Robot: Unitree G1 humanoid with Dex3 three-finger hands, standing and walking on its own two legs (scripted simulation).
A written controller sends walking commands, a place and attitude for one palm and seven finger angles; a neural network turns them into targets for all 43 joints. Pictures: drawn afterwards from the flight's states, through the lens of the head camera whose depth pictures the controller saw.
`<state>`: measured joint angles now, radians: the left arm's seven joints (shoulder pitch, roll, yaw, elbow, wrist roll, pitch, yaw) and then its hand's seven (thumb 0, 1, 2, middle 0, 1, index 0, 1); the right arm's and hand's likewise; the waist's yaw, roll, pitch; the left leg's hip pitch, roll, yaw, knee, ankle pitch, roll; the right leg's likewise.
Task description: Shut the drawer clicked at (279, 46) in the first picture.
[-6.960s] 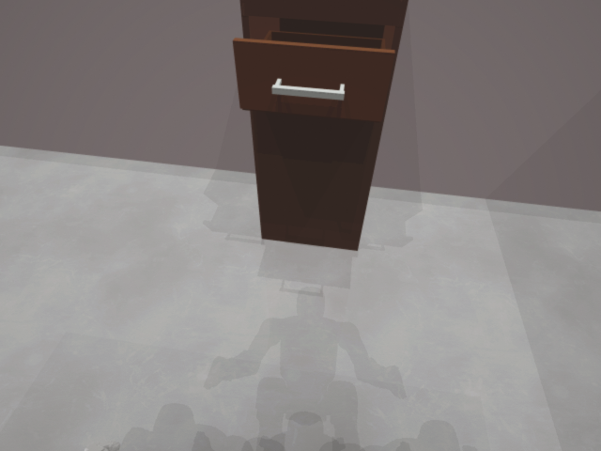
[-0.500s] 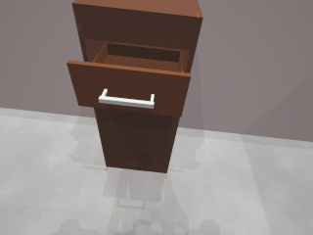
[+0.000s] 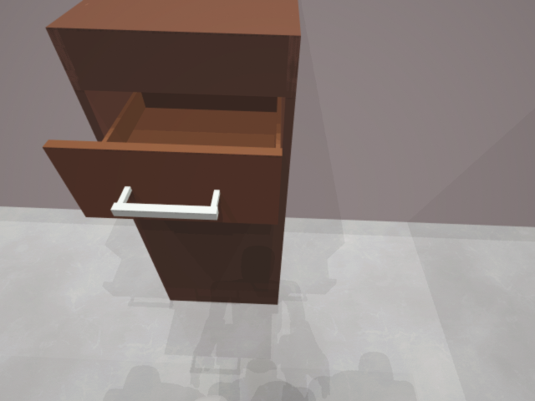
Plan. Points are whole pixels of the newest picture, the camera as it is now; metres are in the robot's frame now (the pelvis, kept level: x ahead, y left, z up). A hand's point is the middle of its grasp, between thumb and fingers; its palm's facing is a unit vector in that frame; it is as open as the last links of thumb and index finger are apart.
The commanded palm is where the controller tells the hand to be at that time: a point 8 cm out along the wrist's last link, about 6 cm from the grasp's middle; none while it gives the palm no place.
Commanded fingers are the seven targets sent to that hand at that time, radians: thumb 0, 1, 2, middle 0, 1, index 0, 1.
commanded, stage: come to a stop and stand still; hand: left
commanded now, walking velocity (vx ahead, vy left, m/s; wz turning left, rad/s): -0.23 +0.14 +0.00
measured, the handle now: (168, 202) +0.42 +0.20 +0.06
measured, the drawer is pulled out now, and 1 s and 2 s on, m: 0.17 0.17 0.17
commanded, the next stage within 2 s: look again from close up in 1.06 s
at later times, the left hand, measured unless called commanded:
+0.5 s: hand out of the picture +0.00 +0.20 -0.18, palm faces +0.03 -0.97 -0.23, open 7.4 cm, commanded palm none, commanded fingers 0.00 0.90 0.90 -0.20 -0.30 -0.20 -0.30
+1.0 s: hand out of the picture -0.07 +0.18 -0.19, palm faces +0.03 -0.99 -0.12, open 7.4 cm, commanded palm none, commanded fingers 0.00 0.90 0.90 -0.20 -0.30 -0.20 -0.30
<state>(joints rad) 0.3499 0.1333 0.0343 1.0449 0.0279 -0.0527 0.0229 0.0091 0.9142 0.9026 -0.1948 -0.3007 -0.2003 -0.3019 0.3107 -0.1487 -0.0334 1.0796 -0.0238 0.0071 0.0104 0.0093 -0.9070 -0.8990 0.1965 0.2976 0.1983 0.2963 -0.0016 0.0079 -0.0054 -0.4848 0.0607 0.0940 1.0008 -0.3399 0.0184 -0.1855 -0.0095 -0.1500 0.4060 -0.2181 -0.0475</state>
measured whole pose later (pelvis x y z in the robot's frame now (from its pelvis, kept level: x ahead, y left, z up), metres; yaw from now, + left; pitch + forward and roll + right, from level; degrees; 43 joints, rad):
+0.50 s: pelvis -0.03 +0.01 -0.01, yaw -2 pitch +0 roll -1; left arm 0.29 0.17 0.04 1.01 0.03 0.03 0.03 0.01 0.91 0.90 -0.20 -0.30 -0.20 -0.30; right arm 0.14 -0.12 -0.03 0.98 -0.03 0.03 -0.01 0.00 -0.91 -0.90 0.20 0.30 0.20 0.30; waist 0.01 0.01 0.01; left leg -0.40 0.01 0.12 0.42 -0.04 0.07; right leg -0.21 -0.03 -0.05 0.65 -0.48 0.00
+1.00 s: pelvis -0.04 +0.03 +0.00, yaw -1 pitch -1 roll +1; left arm 0.35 0.13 0.01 1.13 0.02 0.02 0.02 0.01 0.90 0.90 -0.20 -0.30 -0.20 -0.30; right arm 0.33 -0.11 0.01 1.09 -0.02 -0.01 -0.04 0.01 -0.91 -0.90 0.20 0.30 0.20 0.30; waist 0.01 -0.05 0.02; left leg -0.19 -0.02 0.11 0.44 -0.25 0.06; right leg -0.27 -0.05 -0.07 0.69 -0.44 -0.01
